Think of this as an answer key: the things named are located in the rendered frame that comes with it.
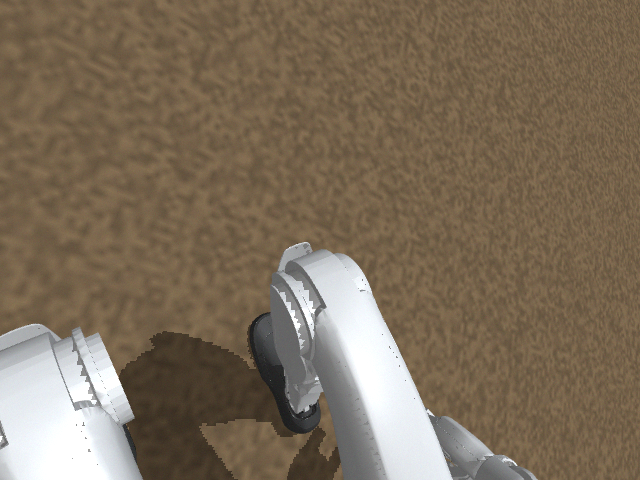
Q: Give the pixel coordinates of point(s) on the right robot arm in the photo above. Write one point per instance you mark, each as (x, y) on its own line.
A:
(501, 467)

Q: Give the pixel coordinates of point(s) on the right robot foot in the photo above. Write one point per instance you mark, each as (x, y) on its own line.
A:
(272, 373)

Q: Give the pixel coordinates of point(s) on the right robot hand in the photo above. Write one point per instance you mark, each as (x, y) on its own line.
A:
(464, 450)

